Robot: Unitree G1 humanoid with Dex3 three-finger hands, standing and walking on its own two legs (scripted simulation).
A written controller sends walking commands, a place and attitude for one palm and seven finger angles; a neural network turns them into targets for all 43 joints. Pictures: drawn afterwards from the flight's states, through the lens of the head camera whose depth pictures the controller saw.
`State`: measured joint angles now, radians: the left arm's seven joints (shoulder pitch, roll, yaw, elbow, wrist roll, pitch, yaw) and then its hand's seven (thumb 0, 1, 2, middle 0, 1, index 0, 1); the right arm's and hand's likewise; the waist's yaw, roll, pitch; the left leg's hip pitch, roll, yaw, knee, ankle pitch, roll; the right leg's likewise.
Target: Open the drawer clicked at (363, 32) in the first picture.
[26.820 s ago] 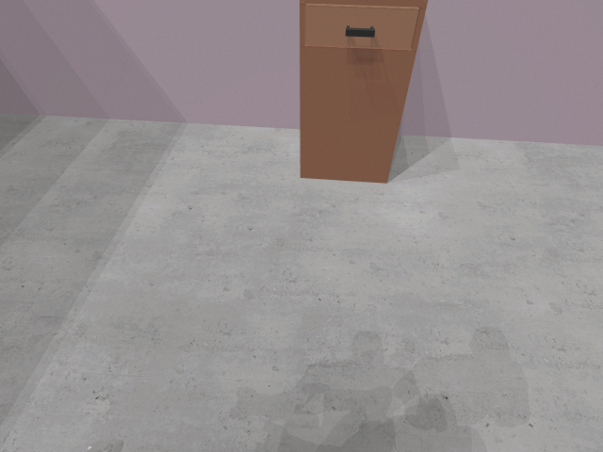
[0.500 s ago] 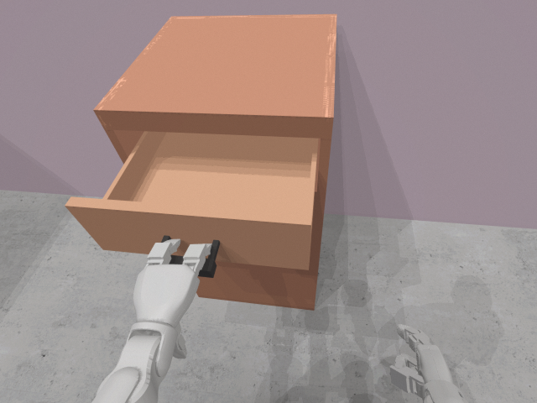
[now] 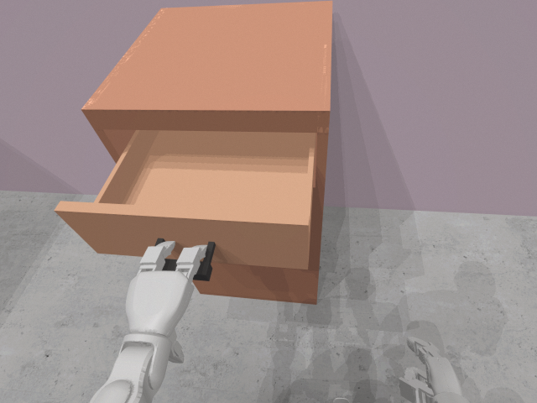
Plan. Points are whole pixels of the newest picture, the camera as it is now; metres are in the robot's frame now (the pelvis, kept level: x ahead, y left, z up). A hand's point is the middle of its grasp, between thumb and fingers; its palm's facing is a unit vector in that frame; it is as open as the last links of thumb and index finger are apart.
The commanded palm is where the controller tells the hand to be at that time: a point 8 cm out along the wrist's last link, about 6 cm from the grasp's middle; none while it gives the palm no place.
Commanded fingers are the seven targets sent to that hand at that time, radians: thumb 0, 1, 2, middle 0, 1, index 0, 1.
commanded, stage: lift the hand off the handle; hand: left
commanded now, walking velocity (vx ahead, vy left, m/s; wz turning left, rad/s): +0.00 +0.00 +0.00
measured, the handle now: (181, 257) +0.33 +0.18 +0.01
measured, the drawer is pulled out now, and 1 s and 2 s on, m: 0.20 0.19 0.19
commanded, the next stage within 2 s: draw the hand back to the body in 1.32 s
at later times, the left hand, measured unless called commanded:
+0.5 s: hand (160, 292) +0.26 +0.19 +0.04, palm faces +0.03 -0.09 -1.00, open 15.2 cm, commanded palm +0.24 +0.19 +0.12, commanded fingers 0.00 -0.50 0.30 -0.15 -0.30 -0.15 -0.30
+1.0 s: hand (138, 245) +0.29 +0.19 +0.13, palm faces +0.09 -0.11 -0.99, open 16.1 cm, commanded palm +0.25 +0.19 +0.19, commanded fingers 0.00 -0.50 0.30 -0.15 -0.30 -0.15 -0.30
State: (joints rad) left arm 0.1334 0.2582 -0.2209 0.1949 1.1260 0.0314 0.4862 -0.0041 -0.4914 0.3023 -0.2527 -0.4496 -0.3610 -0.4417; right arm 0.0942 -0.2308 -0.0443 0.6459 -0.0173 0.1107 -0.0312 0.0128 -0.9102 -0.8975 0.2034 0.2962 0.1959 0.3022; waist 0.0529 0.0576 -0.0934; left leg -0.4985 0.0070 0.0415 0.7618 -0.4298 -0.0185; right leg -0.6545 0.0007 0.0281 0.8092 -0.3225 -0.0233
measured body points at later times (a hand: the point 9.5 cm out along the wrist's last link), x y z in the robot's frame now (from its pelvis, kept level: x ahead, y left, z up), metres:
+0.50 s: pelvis +0.00 +0.01 +0.02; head +0.02 -0.04 +0.46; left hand +0.25 +0.19 +0.09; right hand +0.21 -0.21 -0.10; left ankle -0.03 +0.14 -0.71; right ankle +0.04 -0.10 -0.71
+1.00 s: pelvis +0.01 +0.01 +0.03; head +0.01 -0.04 +0.48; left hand +0.28 +0.20 +0.18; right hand +0.24 -0.19 -0.07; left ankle -0.03 +0.14 -0.71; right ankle +0.04 -0.10 -0.71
